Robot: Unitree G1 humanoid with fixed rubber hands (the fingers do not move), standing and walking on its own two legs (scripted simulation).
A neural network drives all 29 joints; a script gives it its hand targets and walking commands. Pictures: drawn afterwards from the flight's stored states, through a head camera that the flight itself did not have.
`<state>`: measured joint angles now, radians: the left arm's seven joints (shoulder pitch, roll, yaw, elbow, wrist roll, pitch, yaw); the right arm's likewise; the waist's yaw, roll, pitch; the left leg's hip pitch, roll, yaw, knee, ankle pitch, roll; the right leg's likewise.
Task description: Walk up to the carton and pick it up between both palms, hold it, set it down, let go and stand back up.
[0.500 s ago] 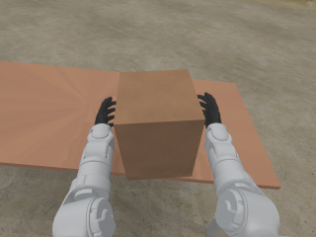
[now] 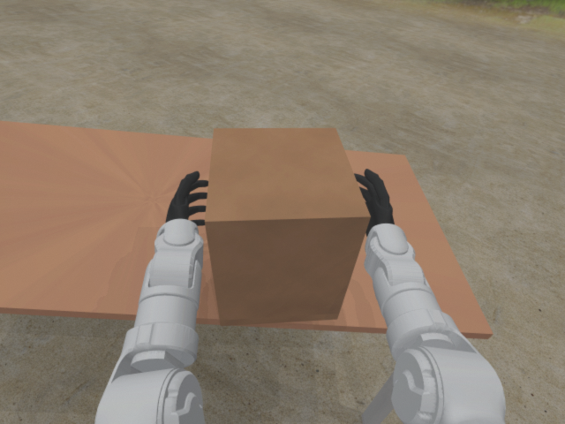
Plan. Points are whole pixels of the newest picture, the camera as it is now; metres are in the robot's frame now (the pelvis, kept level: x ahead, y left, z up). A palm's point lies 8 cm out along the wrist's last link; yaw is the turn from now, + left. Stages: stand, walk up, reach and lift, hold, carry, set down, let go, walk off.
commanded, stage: reach and lift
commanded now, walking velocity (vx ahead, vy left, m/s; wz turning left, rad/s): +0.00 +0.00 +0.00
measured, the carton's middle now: (277, 227) +0.43 -0.01 +0.08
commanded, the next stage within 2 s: hold in 2.00 s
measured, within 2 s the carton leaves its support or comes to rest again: neither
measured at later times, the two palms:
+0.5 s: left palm (161, 207) +0.37 +0.16 +0.17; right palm (378, 206) +0.37 -0.13 +0.19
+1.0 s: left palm (156, 188) +0.36 +0.16 +0.21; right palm (387, 182) +0.37 -0.13 +0.23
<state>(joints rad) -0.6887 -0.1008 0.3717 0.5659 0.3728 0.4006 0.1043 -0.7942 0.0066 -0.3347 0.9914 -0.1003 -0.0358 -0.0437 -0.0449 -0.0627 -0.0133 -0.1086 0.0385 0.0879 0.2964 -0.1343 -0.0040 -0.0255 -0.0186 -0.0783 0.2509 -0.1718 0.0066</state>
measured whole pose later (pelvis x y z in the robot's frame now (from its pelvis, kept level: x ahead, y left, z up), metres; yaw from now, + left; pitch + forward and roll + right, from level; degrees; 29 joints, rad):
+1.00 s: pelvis -0.03 +0.00 +0.00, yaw +1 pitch -8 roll +0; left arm -0.86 -0.02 0.42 0.43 0.42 0.72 -0.02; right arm -0.98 0.00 -0.23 0.89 0.03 0.25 -0.12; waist -0.09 -0.08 0.02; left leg -0.05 0.02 0.05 0.28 -0.09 0.00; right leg 0.02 -0.02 -0.09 0.29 -0.17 0.00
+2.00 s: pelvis -0.01 -0.01 +0.00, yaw +2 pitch -6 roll -1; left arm -0.87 0.07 0.38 0.38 0.34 0.80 -0.05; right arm -1.07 -0.06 -0.07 0.79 0.25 0.45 -0.24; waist -0.10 -0.05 -0.08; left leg -0.09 0.03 0.00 0.33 -0.13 -0.02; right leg 0.01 0.00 -0.08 0.28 -0.18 -0.01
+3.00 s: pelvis +0.00 -0.01 +0.00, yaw +3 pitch -7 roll -1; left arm -0.83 0.03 0.39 0.24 0.35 0.95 -0.07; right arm -1.03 -0.12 0.04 0.63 0.40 0.65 -0.33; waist -0.11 -0.02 -0.11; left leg -0.06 0.03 -0.02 0.34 -0.16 -0.02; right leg 0.05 0.02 -0.05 0.28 -0.20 -0.01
